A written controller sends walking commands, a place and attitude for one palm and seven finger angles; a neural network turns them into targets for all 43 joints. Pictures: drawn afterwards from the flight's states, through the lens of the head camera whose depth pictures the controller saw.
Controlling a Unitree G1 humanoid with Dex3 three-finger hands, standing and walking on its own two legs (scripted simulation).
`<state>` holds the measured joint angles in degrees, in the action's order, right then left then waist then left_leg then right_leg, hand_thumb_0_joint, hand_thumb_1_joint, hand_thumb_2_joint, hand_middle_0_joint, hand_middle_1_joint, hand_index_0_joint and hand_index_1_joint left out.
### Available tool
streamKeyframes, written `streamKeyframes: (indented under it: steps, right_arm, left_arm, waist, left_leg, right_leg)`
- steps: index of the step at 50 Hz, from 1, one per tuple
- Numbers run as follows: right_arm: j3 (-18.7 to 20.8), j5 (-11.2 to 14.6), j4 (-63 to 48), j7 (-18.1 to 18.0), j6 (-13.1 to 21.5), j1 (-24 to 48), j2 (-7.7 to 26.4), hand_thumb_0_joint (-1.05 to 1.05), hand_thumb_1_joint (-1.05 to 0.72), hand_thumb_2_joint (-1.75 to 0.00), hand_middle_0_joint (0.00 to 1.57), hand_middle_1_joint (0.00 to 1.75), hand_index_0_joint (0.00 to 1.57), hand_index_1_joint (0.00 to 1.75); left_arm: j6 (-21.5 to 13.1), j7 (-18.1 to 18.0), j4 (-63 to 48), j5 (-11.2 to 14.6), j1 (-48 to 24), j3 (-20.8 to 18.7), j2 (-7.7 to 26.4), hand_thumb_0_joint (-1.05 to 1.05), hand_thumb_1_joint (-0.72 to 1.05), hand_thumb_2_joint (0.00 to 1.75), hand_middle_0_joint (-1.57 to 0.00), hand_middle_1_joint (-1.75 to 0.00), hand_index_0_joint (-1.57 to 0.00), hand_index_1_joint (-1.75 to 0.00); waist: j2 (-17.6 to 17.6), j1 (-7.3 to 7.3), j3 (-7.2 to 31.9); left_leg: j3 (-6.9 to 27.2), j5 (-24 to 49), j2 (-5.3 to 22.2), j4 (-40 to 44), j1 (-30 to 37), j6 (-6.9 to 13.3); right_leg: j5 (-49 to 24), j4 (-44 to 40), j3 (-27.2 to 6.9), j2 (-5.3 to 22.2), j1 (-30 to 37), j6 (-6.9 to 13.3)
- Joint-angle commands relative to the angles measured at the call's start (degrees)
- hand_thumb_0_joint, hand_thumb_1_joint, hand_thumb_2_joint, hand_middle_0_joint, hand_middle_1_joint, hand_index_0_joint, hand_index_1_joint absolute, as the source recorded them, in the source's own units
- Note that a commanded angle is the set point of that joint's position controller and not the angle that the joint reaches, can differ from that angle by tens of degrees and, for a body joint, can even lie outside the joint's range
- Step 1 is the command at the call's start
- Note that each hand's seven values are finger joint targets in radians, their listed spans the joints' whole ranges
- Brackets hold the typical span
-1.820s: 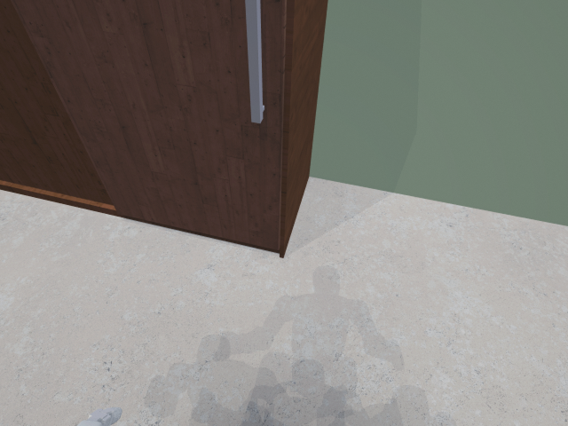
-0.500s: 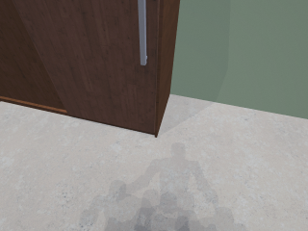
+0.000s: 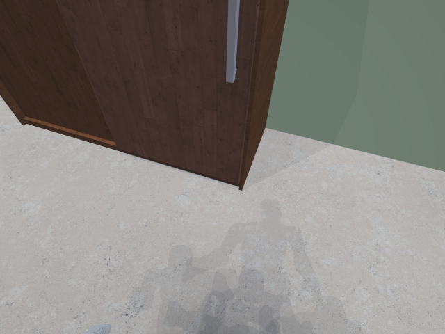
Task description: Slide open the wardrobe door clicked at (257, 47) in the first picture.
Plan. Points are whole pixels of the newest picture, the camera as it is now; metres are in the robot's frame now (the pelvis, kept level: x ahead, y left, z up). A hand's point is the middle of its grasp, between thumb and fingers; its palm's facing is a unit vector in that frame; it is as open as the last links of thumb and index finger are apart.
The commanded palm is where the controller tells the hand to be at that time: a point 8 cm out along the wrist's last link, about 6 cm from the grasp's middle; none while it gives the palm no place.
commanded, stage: walk to a spot facing it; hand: right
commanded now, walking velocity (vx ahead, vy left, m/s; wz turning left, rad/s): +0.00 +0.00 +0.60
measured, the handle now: (234, 31) +0.92 +0.00 +0.10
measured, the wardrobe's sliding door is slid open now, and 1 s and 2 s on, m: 0.00 0.00 0.00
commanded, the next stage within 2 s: none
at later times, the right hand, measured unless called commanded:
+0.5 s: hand out of the picture +0.06 -0.17 -0.15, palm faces -0.18 +0.95 -0.25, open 7.3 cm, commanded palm none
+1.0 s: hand out of the picture +0.13 -0.23 -0.17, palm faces -0.50 +0.84 -0.20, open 7.4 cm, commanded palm none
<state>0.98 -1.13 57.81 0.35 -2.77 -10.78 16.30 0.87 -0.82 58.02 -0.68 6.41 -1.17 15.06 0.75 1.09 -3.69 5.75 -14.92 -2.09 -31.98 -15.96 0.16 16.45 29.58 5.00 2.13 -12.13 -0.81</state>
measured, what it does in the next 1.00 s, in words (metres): steps on the spot, turning left: right foot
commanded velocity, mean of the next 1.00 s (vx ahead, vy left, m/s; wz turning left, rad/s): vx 0.01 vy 0.00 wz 0.60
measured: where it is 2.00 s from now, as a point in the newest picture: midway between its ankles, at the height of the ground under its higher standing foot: outside the picture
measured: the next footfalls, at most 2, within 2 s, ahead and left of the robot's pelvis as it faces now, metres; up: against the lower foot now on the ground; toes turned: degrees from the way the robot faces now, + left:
right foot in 0.68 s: +0.04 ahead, -0.12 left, +0.00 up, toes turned +23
left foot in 1.30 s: -0.11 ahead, +0.08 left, +0.00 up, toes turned +54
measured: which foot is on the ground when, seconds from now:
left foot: down 0.00-0.70, up 0.72-1.00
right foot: down 0.00-0.16, up 0.18-0.66, down 0.68-1.00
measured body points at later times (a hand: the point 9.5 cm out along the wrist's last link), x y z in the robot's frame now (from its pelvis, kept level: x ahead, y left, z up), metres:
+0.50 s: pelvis -0.02 +0.01 +0.01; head +0.02 +0.04 +0.45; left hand +0.03 +0.30 -0.14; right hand +0.07 -0.22 -0.14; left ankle +0.00 +0.11 -0.73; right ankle -0.01 -0.15 -0.67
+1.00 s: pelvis -0.03 -0.07 +0.01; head +0.00 -0.10 +0.46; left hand -0.12 +0.17 -0.11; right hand +0.16 -0.27 -0.15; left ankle -0.15 +0.06 -0.63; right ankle +0.00 -0.14 -0.73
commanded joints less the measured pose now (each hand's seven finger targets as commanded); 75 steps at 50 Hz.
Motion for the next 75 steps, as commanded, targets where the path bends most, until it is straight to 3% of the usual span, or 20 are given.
streamKeyframes:
  steps: [1,4,6,8,9,15,26,32,33,35,38,41,49,55,60,63,64,65,69,75]
  right_arm:
    - [2.5,0.0,-6.3,0.1,0.3,-1.2,6.5,0.0,-0.9,-0.9,0.2,0.3,0.2,0.3]
    - [3.3,0.1,-7.5,0.4,-0.2,-3.5,5.0,0.0,-0.9,-0.9,0.2,0.3,0.2,0.3]
    - [3.9,-0.1,-6.5,0.6,0.5,-9.4,4.7,0.0,-0.9,-0.9,0.2,0.3,0.2,0.3]
    - [5.3,-0.9,-6.6,-0.7,2.0,-11.7,14.1,0.0,-0.9,-0.9,0.2,0.3,0.2,0.3]
    - [5.2,-0.1,-7.1,-1.5,1.7,-11.4,13.1,0.0,-0.9,-0.9,0.2,0.3,0.2,0.3]
    - [4.6,0.3,-8.9,-1.3,2.5,-5.7,7.0,0.0,-0.9,-0.9,0.2,0.3,0.2,0.3]
    - [5.5,-0.4,-8.5,-1.1,1.6,-8.2,7.7,0.0,-0.9,-0.9,0.2,0.3,0.2,0.3]
    - [5.8,-0.3,-10.6,-1.0,0.7,-1.5,9.0,0.0,-0.9,-0.9,0.2,0.3,0.2,0.3]
    - [5.5,0.0,-11.3,-0.8,0.6,-0.4,7.7,0.0,-0.9,-0.9,0.2,0.3,0.2,0.3]
    - [5.0,0.2,-12.9,-0.1,0.2,-0.7,3.2,0.0,-0.9,-0.9,0.2,0.3,0.2,0.3]
    - [6.9,-1.2,-9.5,0.9,-0.8,-3.8,6.6,0.0,-0.9,-0.9,0.2,0.3,0.2,0.3]
    - [6.0,-1.0,-8.8,1.6,-1.2,-5.3,3.9,0.0,-0.9,-0.9,0.2,0.3,0.2,0.3]
    - [5.2,-0.3,-9.8,1.5,-1.3,0.9,2.3,0.0,-0.9,-0.9,0.2,0.3,0.2,0.3]
    - [4.5,-0.7,-11.3,2.8,-0.7,7.0,0.7,0.0,-0.9,-0.9,0.2,0.3,0.2,0.3]
    - [4.2,-0.6,-11.2,3.0,0.5,6.6,-1.0,0.0,-0.9,-0.9,0.2,0.3,0.2,0.3]
    - [4.8,-0.6,-7.4,2.2,1.9,-3.2,1.0,0.0,-0.9,-0.9,0.2,0.3,0.2,0.3]
    - [5.8,-1.0,-5.5,1.2,2.9,-9.8,7.1,0.0,-0.9,-0.9,0.2,0.3,0.2,0.3]
    - [6.8,0.0,-3.9,0.4,3.0,-15.4,12.6,0.0,-0.9,-0.9,0.2,0.3,0.2,0.3]
    - [5.1,0.3,-5.0,-0.8,4.5,-8.1,5.9,0.0,-0.9,-0.9,0.2,0.3,0.2,0.3]
    - [3.6,-0.1,-2.7,-0.7,7.0,-10.5,3.5,0.0,-0.9,-0.9,0.2,0.3,0.2,0.3]
  left_arm:
    - [-0.6,-1.1,-4.7,-0.1,0.9,-3.5,11.6,0.0,0.9,0.9,-0.2,-0.3,-0.2,-0.3]
    - [-0.9,-1.0,-6.8,-0.3,-1.9,-3.9,10.9,0.0,0.9,0.9,-0.2,-0.3,-0.2,-0.3]
    - [-0.5,-0.9,-7.7,-0.5,-4.5,-4.1,10.3,0.0,0.9,0.9,-0.2,-0.3,-0.2,-0.3]
    - [0.5,-0.5,-10.3,-0.1,-1.7,-3.0,3.2,0.0,0.9,0.9,-0.2,-0.3,-0.2,-0.3]
    - [1.0,-0.7,-10.2,0.1,-1.3,-3.4,5.1,0.0,0.9,0.9,-0.2,-0.3,-0.2,-0.3]
    - [0.6,-0.4,-7.5,-0.2,0.2,-3.6,4.0,0.0,0.9,0.9,-0.2,-0.3,-0.2,-0.3]
    - [0.2,-1.1,-10.0,0.2,-3.1,-3.2,3.5,0.0,0.9,0.9,-0.2,-0.3,-0.2,-0.3]
    - [-0.8,-1.6,-8.8,1.0,6.1,-3.4,3.8,0.0,0.9,0.9,-0.2,-0.3,-0.2,-0.3]
    - [-1.3,-2.0,-8.2,1.0,8.9,-3.7,5.2,0.0,0.9,0.9,-0.2,-0.3,-0.2,-0.3]
    - [-1.3,-1.9,-10.2,0.1,6.9,-4.9,12.9,0.0,0.9,0.9,-0.2,-0.3,-0.2,-0.3]
    - [-1.4,-2.0,-12.9,-0.4,-2.6,-2.7,6.6,0.0,0.9,0.9,-0.2,-0.3,-0.2,-0.3]
    - [-1.9,-1.8,-12.4,-0.4,-0.3,-2.5,5.8,0.0,0.9,0.9,-0.2,-0.3,-0.2,-0.3]
    - [-2.3,-2.1,-8.2,-0.3,12.1,-3.3,5.8,0.0,0.9,0.9,-0.2,-0.3,-0.2,-0.3]
    - [-2.7,-1.2,-5.3,-1.0,15.4,-4.3,7.1,0.0,0.9,0.9,-0.2,-0.3,-0.2,-0.3]
    - [-3.0,-0.5,-3.6,-1.4,14.9,-4.6,8.2,0.0,0.9,0.9,-0.2,-0.3,-0.2,-0.3]
    - [-2.7,0.2,-3.7,-1.1,13.3,-4.2,7.4,0.0,0.9,0.9,-0.2,-0.3,-0.2,-0.3]
    - [-2.6,0.8,-5.1,-0.3,13.5,-3.3,3.9,0.0,0.9,0.9,-0.2,-0.3,-0.2,-0.3]
    - [-2.5,1.3,-9.3,-0.8,6.2,-2.0,1.9,0.0,0.9,0.9,-0.2,-0.3,-0.2,-0.3]
    - [-2.5,1.6,-8.0,-1.3,3.7,-3.6,4.0,0.0,0.9,0.9,-0.2,-0.3,-0.2,-0.3]
    - [-2.3,2.2,-7.1,-1.1,4.6,-3.0,0.9,0.0,0.9,0.9,-0.2,-0.3,-0.2,-0.3]
  waist:
    - [-9.5,-0.78,5.4]
    - [-12.0,0.8,4.9]
    - [-6.9,4.41,5.2]
    - [23.8,3.31,3.2]
    - [17.8,3.2,4.4]
    - [3.9,0.38,7.1]
    - [7.3,2.41,8.6]
    - [8.9,-2.07,10.0]
    - [6.4,-3.53,10.7]
    - [-17.4,-2.98,6.3]
    - [-9.7,1.92,0.1]
    - [-8.7,1.97,0.7]
    - [-9.8,-2.78,1.9]
    - [-9.3,-5.16,1.6]
    - [-9.2,-4.43,2.9]
    - [-3.2,1.04,6.4]
    - [11.9,4.12,10.5]
    - [20.2,7.33,7.3]
    - [7.1,2.51,-2.2]
    - [6.8,-0.68,-2.4]
  left_leg:
    - [-2.0,0.9,1.5,-12.8,-5.8,-0.4]
    - [-4.0,-14.2,4.1,-20.2,-4.8,-0.9]
    - [-4.4,-4.3,4.8,-6.6,4.2,-0.6]
    - [29.3,22.8,21.9,15.6,5.8,4.4]
    - [26.9,21.2,22.4,17.0,4.2,6.6]
    - [16.2,18.0,12.9,12.4,6.6,7.5]
    - [22.1,20.0,11.3,11.8,9.4,10.2]
    - [23.6,15.7,7.9,9.7,-1.1,5.9]
    - [20.2,9.0,4.3,6.1,-8.2,3.1]
    - [1.7,-17.1,-5.2,-18.7,-23.0,-2.7]
    - [1.0,-7.3,-0.2,-37.9,-16.7,-4.5]
    - [-2.2,-2.6,0.7,-42.4,-18.6,-5.2]
    - [-4.2,-5.2,4.3,-31.7,-21.0,-6.2]
    - [-8.0,-8.9,7.0,-18.4,-17.7,-4.0]
    - [-11.9,-11.1,5.2,-6.3,-7.2,-1.5]
    - [-13.9,-2.9,3.3,7.1,11.5,1.0]
    - [1.5,-13.0,14.6,13.9,26.2,5.5]
    - [23.1,-11.1,24.5,19.4,27.8,10.7]
    - [14.0,-7.1,20.1,21.1,13.8,10.3]
    - [2.7,22.0,13.9,18.5,12.0,8.7]
  right_leg:
    - [-12.6,-7.4,-10.3,15.7,2.7,6.9]
    - [-19.0,-6.8,-8.8,20.1,-0.7,10.2]
    - [-15.2,5.1,-2.6,16.1,-5.8,5.3]
    - [18.5,35.3,0.4,-1.3,-23.6,-2.9]
    - [16.7,37.9,-6.8,0.1,-20.9,-1.9]
    - [3.1,36.0,-6.7,1.7,-19.6,-2.9]
    - [7.5,20.8,-6.7,-0.8,-15.8,-3.0]
    - [1.7,-1.8,-5.9,-3.4,2.7,-0.6]
    - [-1.0,-7.4,-7.8,-0.5,11.6,0.7]
    - [3.1,-18.2,-30.2,23.7,10.1,7.4]
    - [-2.1,-17.0,-17.2,16.2,-5.7,6.8]
    - [-6.4,-14.8,-8.3,11.6,-1.7,6.0]
    - [-17.3,-13.2,-7.1,16.3,10.7,7.9]
    - [9.0,-18.2,-6.3,20.7,9.6,9.1]
    - [9.9,-15.4,-0.9,21.7,5.6,6.9]
    - [7.0,0.4,6.8,17.6,-2.5,2.2]
    - [9.7,17.5,12.7,12.6,-16.6,-0.7]
    - [20.2,31.3,8.0,5.3,-32.2,-2.8]
    - [4.2,36.6,-2.5,8.8,-32.1,-2.3]
    - [-3.7,28.6,0.8,6.2,-27.6,-4.0]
